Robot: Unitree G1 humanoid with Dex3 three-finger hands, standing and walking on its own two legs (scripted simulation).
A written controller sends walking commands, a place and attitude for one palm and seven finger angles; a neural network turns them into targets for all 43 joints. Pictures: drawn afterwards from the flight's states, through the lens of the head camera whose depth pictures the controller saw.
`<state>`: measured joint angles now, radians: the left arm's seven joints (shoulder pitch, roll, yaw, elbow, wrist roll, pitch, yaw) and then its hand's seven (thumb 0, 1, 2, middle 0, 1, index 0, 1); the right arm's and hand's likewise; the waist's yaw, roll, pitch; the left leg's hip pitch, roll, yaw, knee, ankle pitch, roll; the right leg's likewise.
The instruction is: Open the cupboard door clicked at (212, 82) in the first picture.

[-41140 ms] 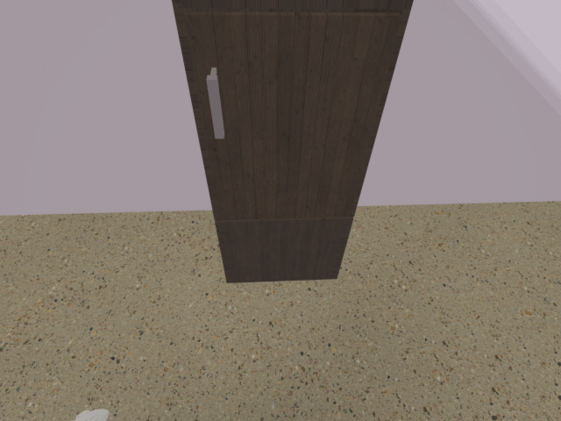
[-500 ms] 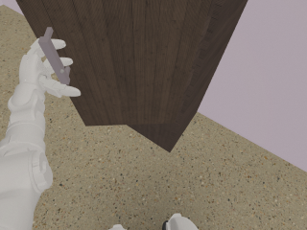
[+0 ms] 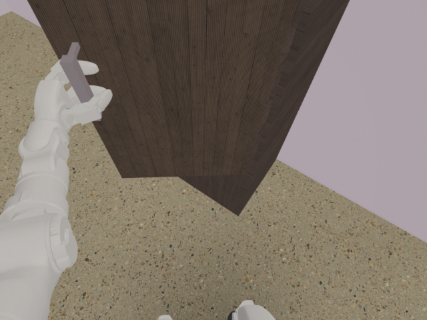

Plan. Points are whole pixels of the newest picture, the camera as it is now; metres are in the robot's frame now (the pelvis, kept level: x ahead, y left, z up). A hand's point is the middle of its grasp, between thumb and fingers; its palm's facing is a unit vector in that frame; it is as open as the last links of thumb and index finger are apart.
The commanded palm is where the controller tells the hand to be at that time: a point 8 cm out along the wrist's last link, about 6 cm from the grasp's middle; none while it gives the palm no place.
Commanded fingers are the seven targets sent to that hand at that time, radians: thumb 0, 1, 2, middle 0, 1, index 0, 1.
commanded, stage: close the thumb around the handle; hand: left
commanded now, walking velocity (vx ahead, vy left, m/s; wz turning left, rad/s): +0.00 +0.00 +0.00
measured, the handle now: (86, 84) +0.54 +0.22 +0.11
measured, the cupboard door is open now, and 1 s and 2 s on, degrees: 38 65 77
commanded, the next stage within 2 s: pull the door open along its arc in 0.20 s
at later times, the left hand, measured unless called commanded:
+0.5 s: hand (93, 107) +0.47 +0.19 +0.12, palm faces +0.00 -1.00 +0.01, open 5.6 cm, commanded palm +0.43 +0.24 +0.11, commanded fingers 0.00 0.90 0.90 -0.40 -1.35 -0.40 -1.35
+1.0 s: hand (117, 181) +0.32 +0.13 +0.12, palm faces +0.29 -0.95 +0.05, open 6.1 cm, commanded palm +0.26 +0.20 +0.11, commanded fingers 0.00 0.90 0.90 -0.40 -1.35 -0.40 -1.35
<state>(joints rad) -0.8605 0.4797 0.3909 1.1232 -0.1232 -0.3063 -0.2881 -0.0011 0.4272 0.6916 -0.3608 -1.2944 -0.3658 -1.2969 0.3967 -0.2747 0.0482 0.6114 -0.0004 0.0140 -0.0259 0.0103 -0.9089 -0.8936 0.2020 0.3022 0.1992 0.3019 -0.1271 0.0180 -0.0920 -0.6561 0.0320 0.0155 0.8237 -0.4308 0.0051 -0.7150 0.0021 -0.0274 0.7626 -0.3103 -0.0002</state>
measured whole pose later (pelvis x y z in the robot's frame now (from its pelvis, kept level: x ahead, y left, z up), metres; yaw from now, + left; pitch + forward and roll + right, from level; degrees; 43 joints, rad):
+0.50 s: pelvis +0.00 +0.00 +0.00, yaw -1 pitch +15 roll -1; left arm -0.77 0.46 0.39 1.02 -0.15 -0.29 -0.29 0.01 0.76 0.81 -0.35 -1.34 -0.36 -1.35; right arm 0.41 -0.28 0.04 0.60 0.01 0.02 -0.02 0.01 -0.91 -0.89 0.20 0.30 0.20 0.30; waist -0.12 0.02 -0.10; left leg -0.64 0.04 0.03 0.81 -0.43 0.00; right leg -0.70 0.01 -0.01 0.75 -0.30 0.00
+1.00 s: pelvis +0.01 -0.01 +0.02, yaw +0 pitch +5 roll +0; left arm 0.03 0.02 0.04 0.03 -0.11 -0.08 0.24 0.00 0.67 0.73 -0.38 -1.32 -0.37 -1.31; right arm 0.17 -0.20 0.03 0.55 -0.02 0.01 -0.01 0.02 -0.91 -0.89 0.20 0.30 0.20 0.30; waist 0.01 0.04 -0.09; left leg -0.34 0.02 0.02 0.65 -0.39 -0.01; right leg -0.43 0.00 -0.02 0.65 -0.30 -0.01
